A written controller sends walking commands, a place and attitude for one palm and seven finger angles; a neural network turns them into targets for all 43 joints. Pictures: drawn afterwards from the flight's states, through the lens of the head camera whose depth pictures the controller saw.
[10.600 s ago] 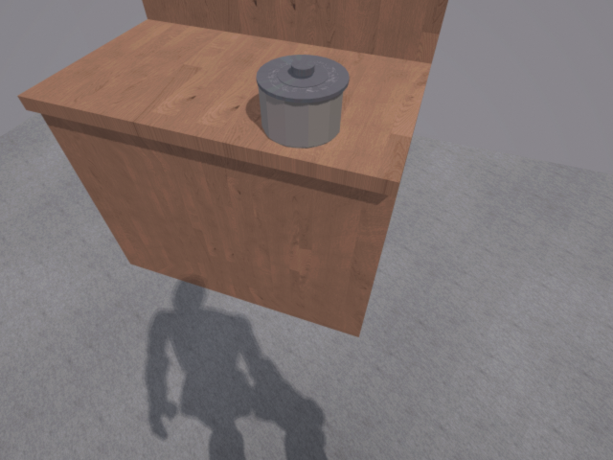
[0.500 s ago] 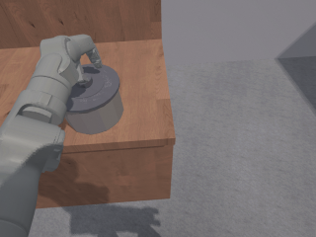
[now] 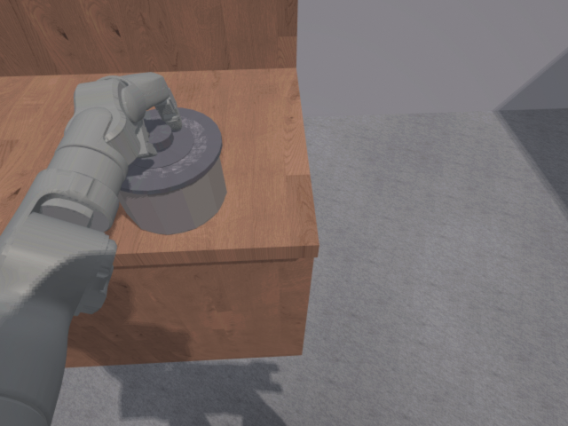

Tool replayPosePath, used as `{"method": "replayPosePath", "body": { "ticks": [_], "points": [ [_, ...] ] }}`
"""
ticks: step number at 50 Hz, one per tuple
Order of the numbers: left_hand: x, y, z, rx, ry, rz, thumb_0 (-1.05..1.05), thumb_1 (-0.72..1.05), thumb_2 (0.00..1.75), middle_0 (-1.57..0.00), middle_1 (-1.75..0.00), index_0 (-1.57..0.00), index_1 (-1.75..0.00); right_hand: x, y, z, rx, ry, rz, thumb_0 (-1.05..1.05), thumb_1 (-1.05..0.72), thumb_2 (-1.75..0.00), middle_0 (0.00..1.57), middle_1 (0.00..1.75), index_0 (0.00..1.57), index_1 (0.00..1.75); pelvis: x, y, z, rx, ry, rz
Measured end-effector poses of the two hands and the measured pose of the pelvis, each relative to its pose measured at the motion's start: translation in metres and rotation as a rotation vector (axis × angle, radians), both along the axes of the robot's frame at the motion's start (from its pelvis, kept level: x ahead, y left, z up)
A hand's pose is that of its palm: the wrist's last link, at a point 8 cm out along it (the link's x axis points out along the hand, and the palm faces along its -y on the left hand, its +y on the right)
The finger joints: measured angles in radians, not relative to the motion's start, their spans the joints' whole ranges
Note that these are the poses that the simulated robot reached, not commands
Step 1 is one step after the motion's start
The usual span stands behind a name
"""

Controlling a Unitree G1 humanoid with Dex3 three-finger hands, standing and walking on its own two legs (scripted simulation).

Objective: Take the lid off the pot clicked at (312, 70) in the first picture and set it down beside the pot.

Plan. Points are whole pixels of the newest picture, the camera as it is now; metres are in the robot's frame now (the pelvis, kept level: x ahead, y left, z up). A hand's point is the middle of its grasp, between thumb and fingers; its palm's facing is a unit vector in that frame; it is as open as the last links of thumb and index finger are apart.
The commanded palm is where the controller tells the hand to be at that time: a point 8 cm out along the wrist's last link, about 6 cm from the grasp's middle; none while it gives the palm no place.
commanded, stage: lower the open fingers around the knob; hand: left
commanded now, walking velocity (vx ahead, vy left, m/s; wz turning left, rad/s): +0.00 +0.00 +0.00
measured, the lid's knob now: (156, 136) +0.52 +0.17 +0.13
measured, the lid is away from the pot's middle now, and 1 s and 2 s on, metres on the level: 0.00 0.01 0.01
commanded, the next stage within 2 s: close the fingers and squeeze the knob in 0.24 s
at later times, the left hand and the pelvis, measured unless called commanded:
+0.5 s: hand (148, 137) +0.48 +0.17 +0.16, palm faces -0.42 -0.09 -0.90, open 10.0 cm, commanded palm +0.48 +0.18 +0.21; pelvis +0.00 +0.00 +0.00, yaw -1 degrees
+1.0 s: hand (149, 138) +0.48 +0.17 +0.15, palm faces -0.42 -0.10 -0.90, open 8.2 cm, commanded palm +0.48 +0.18 +0.21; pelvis +0.00 +0.00 +0.00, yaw +0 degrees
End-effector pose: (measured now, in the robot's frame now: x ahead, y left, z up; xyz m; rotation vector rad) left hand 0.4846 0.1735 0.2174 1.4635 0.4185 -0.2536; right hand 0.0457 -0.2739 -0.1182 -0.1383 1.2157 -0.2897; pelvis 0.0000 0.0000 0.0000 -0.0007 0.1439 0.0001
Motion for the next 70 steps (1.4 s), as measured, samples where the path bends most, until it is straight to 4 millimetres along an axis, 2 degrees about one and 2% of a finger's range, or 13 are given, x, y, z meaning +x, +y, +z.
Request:
{"method": "replayPosePath", "body": {
  "ticks": [12, 18, 20, 25, 29, 33, 39, 54, 70],
  "points": [
    [0.005, -0.003, 0.001, 0.02, 0.014, 0.007, 0.0, -0.28, 1.48, -0.88, -0.1, -0.86, -0.08, -0.033, 0.003, -0.006, 0.008, 0.075, -0.037, 0.01, -0.9, -0.9, 0.21, 0.3, 0.2, 0.3, -0.001, 0.002, -0.001, 0.0, 0.01, -0.004],
    [0.004, -0.003, 0.001, 0.01, 0.011, 0.002, 0.0, -0.28, 1.48, -0.88, -0.1, -0.86, -0.08, -0.041, 0.001, -0.005, 0.005, 0.084, -0.052, 0.01, -0.9, -0.9, 0.21, 0.3, 0.2, 0.3, -0.001, 0.001, -0.001, 0.001, 0.007, -0.01],
    [0.002, -0.003, 0.0, 0.005, 0.008, -0.004, 0.0, -0.26, 1.42, -0.83, -0.17, -0.82, -0.15, -0.042, 0.001, -0.005, 0.004, 0.082, -0.051, 0.01, -0.9, -0.9, 0.21, 0.3, 0.2, 0.3, -0.001, 0.001, -0.001, 0.001, 0.004, -0.01],
    [-0.002, -0.003, -0.003, -0.001, 0.002, -0.016, 0.0, -0.14, 1.16, -0.64, -0.52, -0.64, -0.51, -0.035, -0.001, -0.004, 0.002, 0.056, -0.045, 0.01, -0.9, -0.9, 0.21, 0.3, 0.2, 0.3, -0.001, 0.001, -0.001, 0.0, -0.003, -0.01],
    [-0.006, -0.002, -0.005, -0.005, 0.005, -0.016, 0.0, -0.05, 1.02, -0.52, -0.72, -0.55, -0.73, -0.026, -0.001, -0.003, 0.0, 0.031, -0.034, 0.01, -0.9, -0.9, 0.21, 0.3, 0.2, 0.3, -0.002, 0.001, 0.0, 0.0, -0.009, -0.008],
    [-0.006, -0.003, -0.006, -0.005, 0.01, -0.013, 0.0, 0.01, 0.94, -0.47, -0.85, -0.5, -0.86, -0.017, -0.001, -0.002, -0.003, 0.01, -0.023, 0.01, -0.9, -0.9, 0.21, 0.3, 0.2, 0.3, -0.003, 0.0, 0.0, -0.001, -0.008, -0.005],
    [-0.003, -0.003, -0.007, 0.003, 0.012, -0.01, 0.0, 0.08, 0.89, -0.46, -0.96, -0.49, -0.97, -0.009, 0.0, -0.001, -0.003, 0.0, -0.014, 0.01, -0.9, -0.9, 0.21, 0.3, 0.2, 0.3, -0.003, 0.0, 0.0, -0.001, -0.001, -0.003],
    [0.002, -0.002, -0.007, -0.009, 0.005, -0.007, 0.0, 0.23, 0.83, -0.53, -1.06, -0.56, -1.06, -0.014, -0.002, -0.004, 0.003, 0.029, -0.025, 0.01, -0.9, -0.9, 0.21, 0.3, 0.2, 0.3, 0.003, -0.002, 0.0, 0.0, 0.0, -0.006],
    [0.007, -0.002, -0.006, -0.006, 0.019, 0.003, 0.01, 0.26, 0.65, -0.6, -1.03, -0.63, -1.03, -0.019, -0.005, -0.003, -0.008, 0.046, -0.039, 0.01, -0.9, -0.9, 0.21, 0.3, 0.2, 0.3, 0.004, -0.002, -0.001, 0.0, 0.01, -0.008]
  ]
}}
